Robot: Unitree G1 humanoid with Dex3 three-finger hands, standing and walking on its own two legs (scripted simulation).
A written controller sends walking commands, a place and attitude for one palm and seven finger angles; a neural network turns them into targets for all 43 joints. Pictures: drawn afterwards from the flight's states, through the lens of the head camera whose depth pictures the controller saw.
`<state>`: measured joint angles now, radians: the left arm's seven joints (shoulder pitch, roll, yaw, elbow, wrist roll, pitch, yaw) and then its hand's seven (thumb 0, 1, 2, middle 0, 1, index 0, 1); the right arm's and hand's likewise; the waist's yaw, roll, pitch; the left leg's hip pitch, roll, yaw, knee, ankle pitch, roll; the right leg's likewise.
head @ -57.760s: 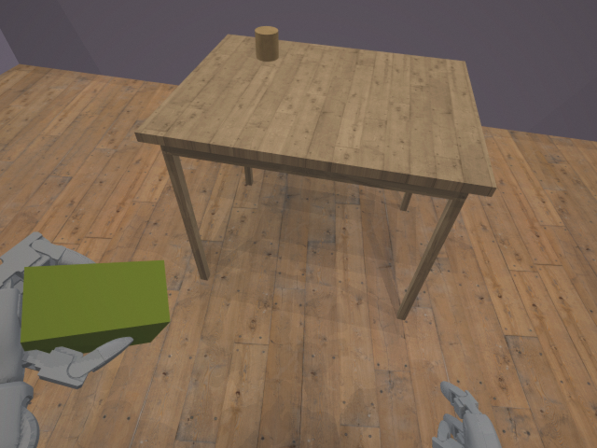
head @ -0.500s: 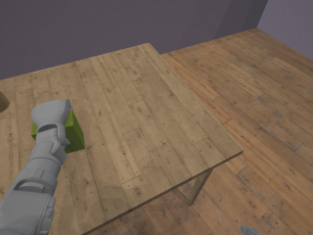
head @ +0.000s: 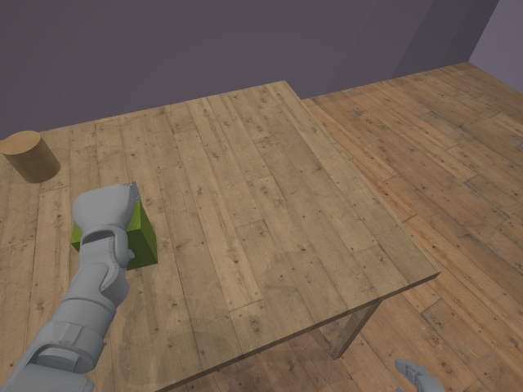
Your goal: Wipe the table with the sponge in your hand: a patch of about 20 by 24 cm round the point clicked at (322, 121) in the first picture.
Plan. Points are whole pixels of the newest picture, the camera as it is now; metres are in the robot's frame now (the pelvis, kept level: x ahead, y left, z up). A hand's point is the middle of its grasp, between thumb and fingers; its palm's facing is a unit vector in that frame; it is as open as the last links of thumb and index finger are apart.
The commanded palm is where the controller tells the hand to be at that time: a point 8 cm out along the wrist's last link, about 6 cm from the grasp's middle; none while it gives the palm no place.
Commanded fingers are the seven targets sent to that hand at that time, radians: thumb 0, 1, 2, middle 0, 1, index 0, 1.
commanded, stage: wipe back along the first lane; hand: left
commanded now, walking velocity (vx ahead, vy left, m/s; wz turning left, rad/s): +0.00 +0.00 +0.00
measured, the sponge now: (122, 244) +0.35 +0.29 -0.02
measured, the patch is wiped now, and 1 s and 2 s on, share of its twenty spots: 1.00 1.00 1.00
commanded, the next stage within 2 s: lift the sponge slowly off the table in 1.78 s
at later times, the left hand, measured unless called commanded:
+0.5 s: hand (124, 248) +0.31 +0.26 +0.03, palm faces -0.02 -0.06 -1.00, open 10.0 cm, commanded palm +0.27 +0.24 +0.06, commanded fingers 0.00 0.10 1.30 -1.20 -1.60 -1.20 -1.60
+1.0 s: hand (127, 279) +0.26 +0.24 +0.03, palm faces +0.01 -0.08 -1.00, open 10.0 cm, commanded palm +0.21 +0.22 +0.06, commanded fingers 0.00 0.10 1.30 -1.20 -1.60 -1.20 -1.60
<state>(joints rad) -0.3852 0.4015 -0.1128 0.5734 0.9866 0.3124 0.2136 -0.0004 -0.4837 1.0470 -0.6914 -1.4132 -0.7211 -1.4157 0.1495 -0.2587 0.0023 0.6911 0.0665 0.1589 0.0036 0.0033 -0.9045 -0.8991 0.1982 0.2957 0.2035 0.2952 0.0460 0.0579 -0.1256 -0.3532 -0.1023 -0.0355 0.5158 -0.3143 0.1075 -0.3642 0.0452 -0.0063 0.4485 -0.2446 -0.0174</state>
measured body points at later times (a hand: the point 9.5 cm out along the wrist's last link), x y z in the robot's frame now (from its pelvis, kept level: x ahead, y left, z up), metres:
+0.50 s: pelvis +0.00 -0.02 +0.00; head +0.01 -0.04 +0.45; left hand +0.31 +0.26 +0.09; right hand +0.18 -0.26 -0.11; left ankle -0.05 +0.04 -0.73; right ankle -0.02 -0.12 -0.73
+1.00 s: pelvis -0.01 -0.03 +0.00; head -0.01 -0.06 +0.45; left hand +0.26 +0.24 +0.09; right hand +0.21 -0.26 -0.09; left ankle -0.05 +0.04 -0.73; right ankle -0.02 -0.12 -0.73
